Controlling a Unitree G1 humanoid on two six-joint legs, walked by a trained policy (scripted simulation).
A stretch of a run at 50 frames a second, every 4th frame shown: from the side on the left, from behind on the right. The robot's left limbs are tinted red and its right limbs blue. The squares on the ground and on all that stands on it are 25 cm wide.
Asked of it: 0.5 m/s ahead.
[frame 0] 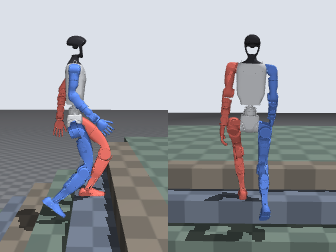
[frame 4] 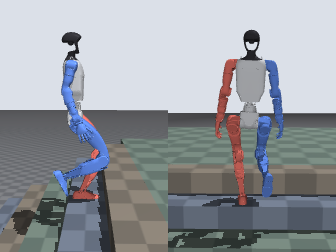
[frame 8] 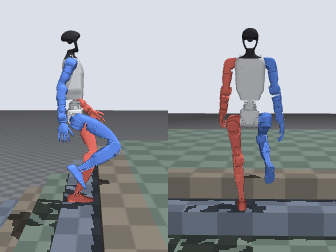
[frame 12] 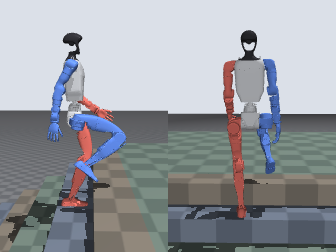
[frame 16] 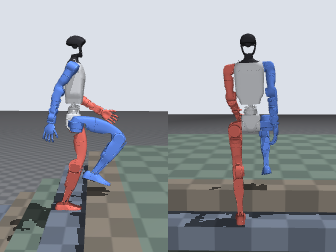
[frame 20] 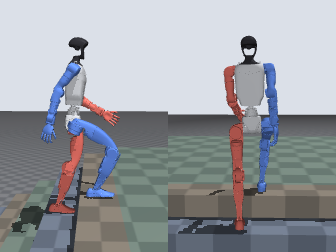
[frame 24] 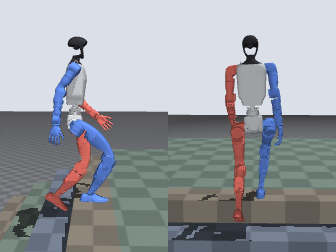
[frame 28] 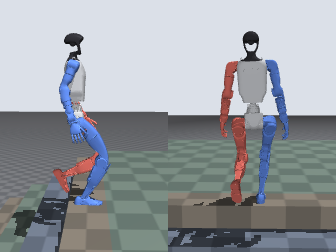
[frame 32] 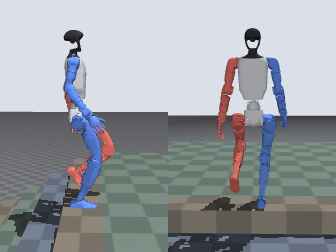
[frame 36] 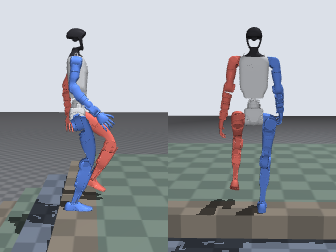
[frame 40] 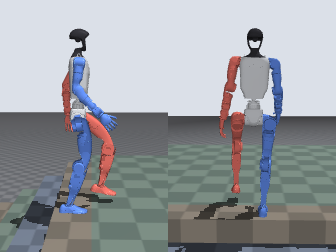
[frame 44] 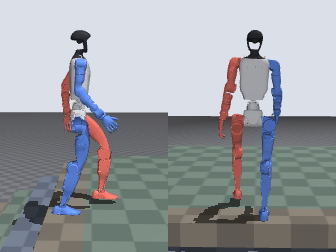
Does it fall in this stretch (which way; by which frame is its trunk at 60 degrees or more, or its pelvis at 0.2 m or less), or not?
no
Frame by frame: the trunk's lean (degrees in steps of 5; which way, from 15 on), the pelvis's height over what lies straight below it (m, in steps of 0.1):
0: 0, 0.7
4: 5, 0.7
8: 5, 0.7
12: 5, 0.8
16: 5, 0.8
20: 5, 0.8
24: 5, 0.6
28: 5, 0.7
32: 5, 0.7
36: 0, 0.8
40: 0, 0.8
44: 0, 0.8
